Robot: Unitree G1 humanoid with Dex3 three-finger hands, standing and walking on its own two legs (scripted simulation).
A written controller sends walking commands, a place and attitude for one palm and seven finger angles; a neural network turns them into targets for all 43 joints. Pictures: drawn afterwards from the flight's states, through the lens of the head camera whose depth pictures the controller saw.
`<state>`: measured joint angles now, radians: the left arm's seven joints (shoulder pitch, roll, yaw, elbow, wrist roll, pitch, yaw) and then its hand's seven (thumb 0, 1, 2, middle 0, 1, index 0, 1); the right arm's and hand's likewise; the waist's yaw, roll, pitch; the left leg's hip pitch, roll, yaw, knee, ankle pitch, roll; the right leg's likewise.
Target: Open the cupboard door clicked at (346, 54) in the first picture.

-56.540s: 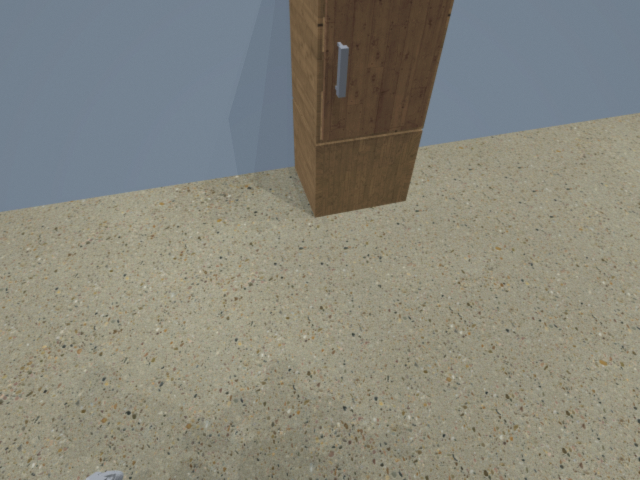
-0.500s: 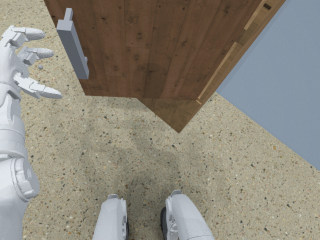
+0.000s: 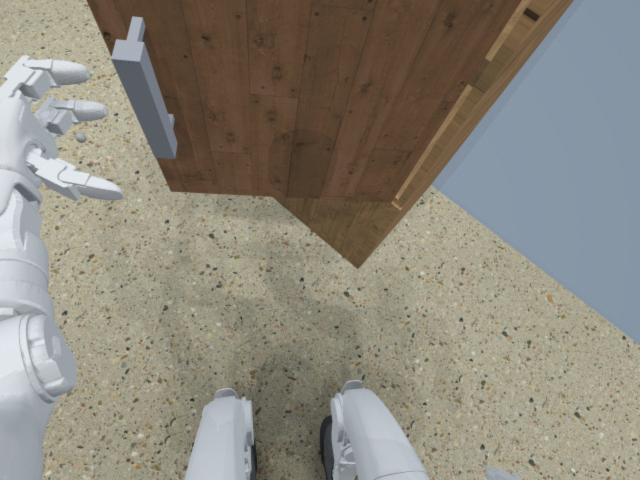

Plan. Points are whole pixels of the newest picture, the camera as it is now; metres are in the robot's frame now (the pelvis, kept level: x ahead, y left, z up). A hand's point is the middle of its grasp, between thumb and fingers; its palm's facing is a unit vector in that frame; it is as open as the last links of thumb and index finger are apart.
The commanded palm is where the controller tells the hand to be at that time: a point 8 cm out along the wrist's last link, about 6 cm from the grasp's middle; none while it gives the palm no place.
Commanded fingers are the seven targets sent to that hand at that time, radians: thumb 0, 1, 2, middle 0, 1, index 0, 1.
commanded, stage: slide the fingers in behind the handle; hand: left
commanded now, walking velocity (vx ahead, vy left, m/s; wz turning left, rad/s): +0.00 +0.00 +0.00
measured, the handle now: (153, 94) +0.55 +0.17 +0.06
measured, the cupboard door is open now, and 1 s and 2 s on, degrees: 41 41 42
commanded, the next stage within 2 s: close the thumb around the handle in 1.70 s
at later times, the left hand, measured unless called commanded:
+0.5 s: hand (95, 138) +0.50 +0.23 +0.05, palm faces -0.03 -1.00 +0.00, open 14.0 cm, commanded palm +0.48 +0.26 +0.05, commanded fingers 0.00 -0.50 0.30 -0.30 -1.20 -0.30 -1.20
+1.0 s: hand (135, 138) +0.50 +0.19 +0.05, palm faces -0.02 -1.00 -0.01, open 14.0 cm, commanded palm +0.48 +0.22 +0.05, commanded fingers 0.00 -0.50 0.30 -0.30 -1.20 -0.30 -1.20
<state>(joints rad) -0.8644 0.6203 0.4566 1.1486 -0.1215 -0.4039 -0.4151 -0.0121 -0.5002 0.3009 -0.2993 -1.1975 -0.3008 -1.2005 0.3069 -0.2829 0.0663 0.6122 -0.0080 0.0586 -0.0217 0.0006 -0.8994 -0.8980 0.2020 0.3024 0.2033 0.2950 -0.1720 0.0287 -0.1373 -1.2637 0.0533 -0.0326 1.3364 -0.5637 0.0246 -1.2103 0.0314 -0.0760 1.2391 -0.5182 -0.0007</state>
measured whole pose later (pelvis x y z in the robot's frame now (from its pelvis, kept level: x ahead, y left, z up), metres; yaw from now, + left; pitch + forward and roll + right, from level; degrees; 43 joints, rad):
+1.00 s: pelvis +0.00 +0.00 +0.01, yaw +1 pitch +27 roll -4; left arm -0.83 0.46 0.36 1.10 -0.11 -0.46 -0.27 -0.01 -0.50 0.30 -0.30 -1.20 -0.30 -1.20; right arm 0.33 -0.26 0.04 0.63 -0.02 0.07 0.01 0.00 -0.90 -0.90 0.20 0.30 0.20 0.29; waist -0.17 0.04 -0.15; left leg -1.22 0.04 -0.02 1.31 -0.56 0.02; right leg -1.18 0.02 -0.06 1.23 -0.52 0.00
